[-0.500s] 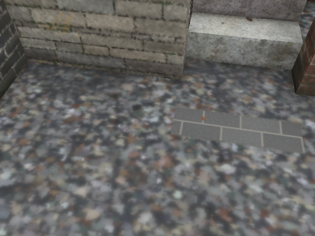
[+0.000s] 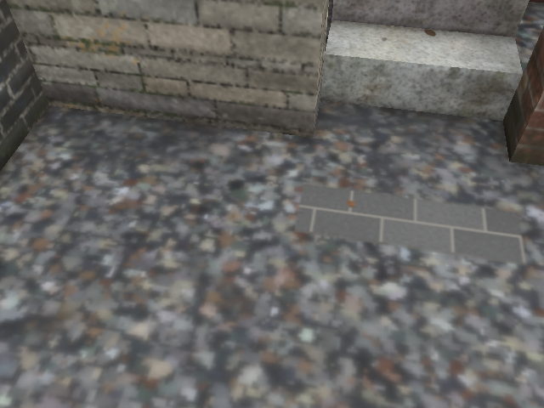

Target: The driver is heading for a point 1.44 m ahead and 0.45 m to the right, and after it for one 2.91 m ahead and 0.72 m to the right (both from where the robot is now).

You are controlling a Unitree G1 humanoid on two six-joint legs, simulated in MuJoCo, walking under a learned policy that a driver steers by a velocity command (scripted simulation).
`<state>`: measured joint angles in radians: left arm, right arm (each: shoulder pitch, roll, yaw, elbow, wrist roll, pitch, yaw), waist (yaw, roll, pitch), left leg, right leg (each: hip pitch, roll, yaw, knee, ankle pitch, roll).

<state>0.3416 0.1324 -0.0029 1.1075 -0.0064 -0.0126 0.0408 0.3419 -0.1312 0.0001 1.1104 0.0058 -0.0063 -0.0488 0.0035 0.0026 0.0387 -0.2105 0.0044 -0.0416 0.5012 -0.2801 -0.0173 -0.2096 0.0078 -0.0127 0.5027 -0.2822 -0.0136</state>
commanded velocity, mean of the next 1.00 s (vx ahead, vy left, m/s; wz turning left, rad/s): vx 0.19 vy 0.00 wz -0.10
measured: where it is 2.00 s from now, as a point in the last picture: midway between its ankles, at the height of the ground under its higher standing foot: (345, 330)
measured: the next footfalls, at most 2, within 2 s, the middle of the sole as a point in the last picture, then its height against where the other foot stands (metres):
right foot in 1.16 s outside the picture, level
left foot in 1.64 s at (288, 320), level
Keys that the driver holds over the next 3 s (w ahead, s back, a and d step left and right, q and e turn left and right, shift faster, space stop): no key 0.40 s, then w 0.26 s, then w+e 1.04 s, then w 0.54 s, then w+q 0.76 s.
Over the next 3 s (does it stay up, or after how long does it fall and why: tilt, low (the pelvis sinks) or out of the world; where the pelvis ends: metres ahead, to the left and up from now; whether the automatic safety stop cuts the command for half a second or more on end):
stays up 1.12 -0.38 0.00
